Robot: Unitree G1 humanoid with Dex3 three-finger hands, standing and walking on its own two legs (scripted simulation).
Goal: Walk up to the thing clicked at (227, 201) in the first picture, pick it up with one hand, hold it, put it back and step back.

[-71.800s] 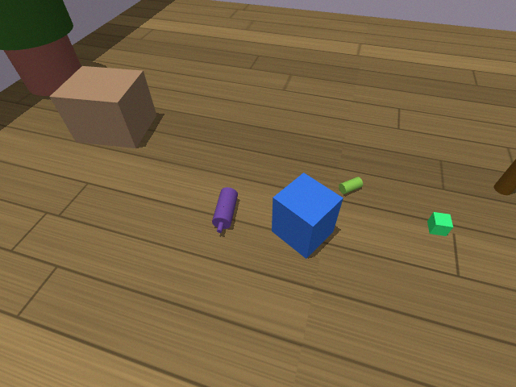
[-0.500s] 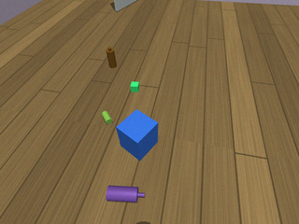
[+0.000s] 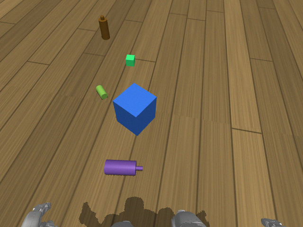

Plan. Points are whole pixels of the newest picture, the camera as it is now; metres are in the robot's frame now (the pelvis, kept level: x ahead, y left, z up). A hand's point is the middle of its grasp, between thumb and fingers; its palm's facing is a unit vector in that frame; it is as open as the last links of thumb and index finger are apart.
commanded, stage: step back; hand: left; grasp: from above
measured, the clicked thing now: (124, 167) +0.49 +0.15 -0.70
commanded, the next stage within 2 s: none
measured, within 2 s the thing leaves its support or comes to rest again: neither
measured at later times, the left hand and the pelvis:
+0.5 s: hand out of the picture +0.00 +0.23 -0.12, palm faces -0.08 -0.91 -0.41, open 7.4 cm; pelvis -0.12 -0.02 +0.02, yaw -4 degrees
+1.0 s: hand out of the picture -0.18 +0.26 -0.14, palm faces -0.05 -0.92 -0.39, open 7.4 cm; pelvis -0.28 -0.01 +0.02, yaw -4 degrees
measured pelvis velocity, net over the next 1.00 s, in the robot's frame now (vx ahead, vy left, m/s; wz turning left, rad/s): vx -0.28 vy -0.01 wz -0.07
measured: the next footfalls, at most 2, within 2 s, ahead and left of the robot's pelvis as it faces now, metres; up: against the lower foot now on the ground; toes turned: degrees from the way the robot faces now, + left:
right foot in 0.34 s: -0.06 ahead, -0.14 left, +0.00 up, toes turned -1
left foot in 0.70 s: -0.15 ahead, +0.10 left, +0.00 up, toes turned -3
